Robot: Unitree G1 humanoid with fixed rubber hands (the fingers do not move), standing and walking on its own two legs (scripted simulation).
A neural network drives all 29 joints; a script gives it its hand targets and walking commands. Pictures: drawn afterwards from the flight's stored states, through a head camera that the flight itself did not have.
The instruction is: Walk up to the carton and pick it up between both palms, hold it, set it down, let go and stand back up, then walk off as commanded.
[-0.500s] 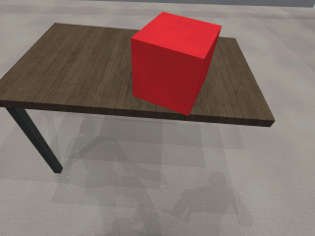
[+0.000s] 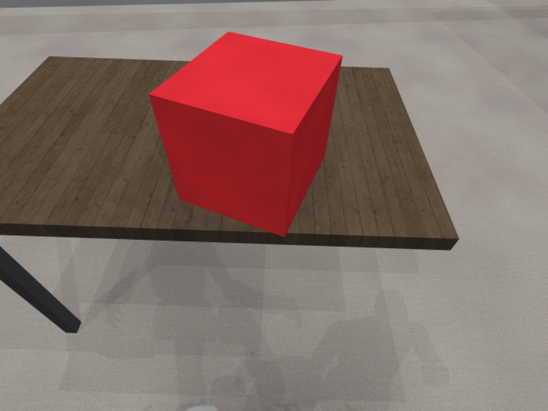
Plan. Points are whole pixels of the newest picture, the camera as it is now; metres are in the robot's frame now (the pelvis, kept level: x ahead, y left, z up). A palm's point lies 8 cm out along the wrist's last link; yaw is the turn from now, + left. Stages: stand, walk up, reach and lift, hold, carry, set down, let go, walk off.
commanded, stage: walk up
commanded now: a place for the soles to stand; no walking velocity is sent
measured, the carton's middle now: (255, 132) +0.61 +0.05 +0.06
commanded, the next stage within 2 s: none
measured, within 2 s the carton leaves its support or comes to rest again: neither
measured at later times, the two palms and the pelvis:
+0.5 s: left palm out of the picture +0.10 +0.29 -0.11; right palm out of the picture +0.08 -0.36 -0.07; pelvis +0.03 -0.02 -0.01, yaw -3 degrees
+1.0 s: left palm out of the picture +0.12 +0.28 -0.10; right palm out of the picture +0.13 -0.37 -0.08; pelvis +0.05 -0.03 +0.00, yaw -3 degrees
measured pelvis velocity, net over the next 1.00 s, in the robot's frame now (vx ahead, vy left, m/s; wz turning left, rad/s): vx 0.05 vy -0.03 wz -0.05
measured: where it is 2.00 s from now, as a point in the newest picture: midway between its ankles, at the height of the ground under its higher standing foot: outside the picture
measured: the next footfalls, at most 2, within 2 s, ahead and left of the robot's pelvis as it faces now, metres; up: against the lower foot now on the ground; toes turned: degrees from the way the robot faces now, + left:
left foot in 0.24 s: +0.14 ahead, +0.11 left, +0.00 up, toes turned +2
right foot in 0.52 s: +0.09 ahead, -0.16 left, +0.00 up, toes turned -1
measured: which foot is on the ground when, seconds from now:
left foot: up 0.00-0.22, down 0.24-1.00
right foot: down 0.00-0.26, up 0.28-0.50, down 0.52-1.00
